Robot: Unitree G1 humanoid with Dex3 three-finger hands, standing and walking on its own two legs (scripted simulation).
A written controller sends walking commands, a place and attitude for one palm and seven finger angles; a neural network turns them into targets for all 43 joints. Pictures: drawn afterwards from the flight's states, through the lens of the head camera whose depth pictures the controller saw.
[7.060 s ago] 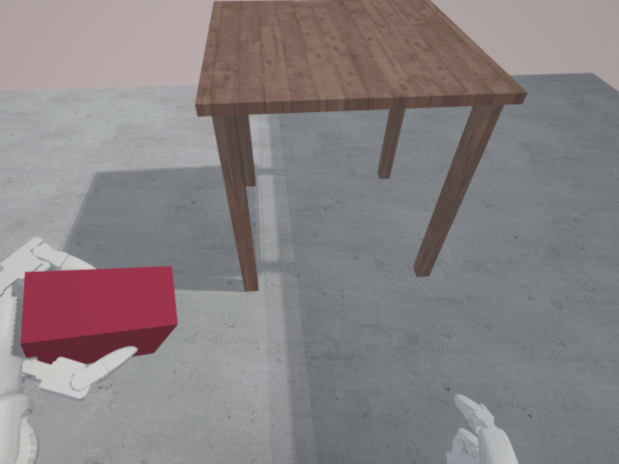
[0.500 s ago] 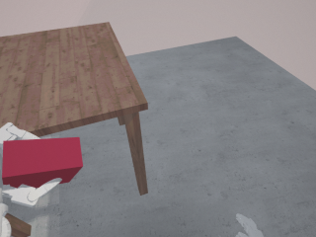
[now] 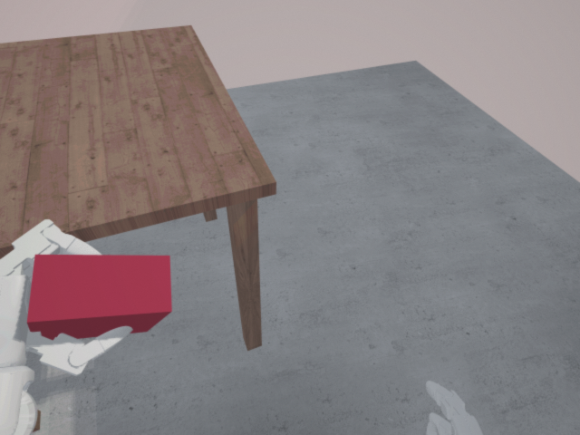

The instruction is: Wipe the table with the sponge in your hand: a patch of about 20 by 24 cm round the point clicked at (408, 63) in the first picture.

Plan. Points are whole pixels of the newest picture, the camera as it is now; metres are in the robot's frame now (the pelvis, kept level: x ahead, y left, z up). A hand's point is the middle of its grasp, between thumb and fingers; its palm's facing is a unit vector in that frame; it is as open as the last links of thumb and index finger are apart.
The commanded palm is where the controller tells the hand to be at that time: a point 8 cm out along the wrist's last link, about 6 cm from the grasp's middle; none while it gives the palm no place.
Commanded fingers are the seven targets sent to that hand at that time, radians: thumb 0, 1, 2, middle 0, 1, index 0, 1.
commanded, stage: shuffle to correct the standing spot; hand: left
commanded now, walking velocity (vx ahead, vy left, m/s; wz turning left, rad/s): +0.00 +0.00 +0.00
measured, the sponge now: (120, 299) +0.23 +0.21 +0.13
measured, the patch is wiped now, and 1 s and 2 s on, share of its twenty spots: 0.00 0.00 0.00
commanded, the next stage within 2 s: come to a stop and stand still in 0.72 s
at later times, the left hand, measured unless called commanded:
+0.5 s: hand (61, 213) +0.32 +0.31 +0.15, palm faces +0.42 -0.81 -0.41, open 10.2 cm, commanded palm +0.27 +0.33 +0.18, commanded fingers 0.00 0.10 1.30 -1.20 -1.60 -1.20 -1.60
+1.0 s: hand (62, 115) +0.48 +0.37 +0.17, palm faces +0.42 -0.83 -0.37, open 10.1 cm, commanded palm +0.42 +0.41 +0.18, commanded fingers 0.00 0.10 1.30 -1.20 -1.60 -1.20 -1.60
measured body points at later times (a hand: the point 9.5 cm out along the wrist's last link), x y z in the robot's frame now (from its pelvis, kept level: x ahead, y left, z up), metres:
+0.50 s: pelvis +0.11 +0.05 -0.02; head +0.12 +0.07 +0.43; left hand +0.29 +0.35 +0.17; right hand +0.29 -0.18 -0.08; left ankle +0.05 +0.11 -0.74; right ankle +0.10 -0.07 -0.69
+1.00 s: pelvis +0.26 +0.13 -0.02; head +0.28 +0.15 +0.43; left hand +0.45 +0.42 +0.19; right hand +0.44 -0.11 -0.09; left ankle +0.32 +0.28 -0.74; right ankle +0.24 -0.01 -0.73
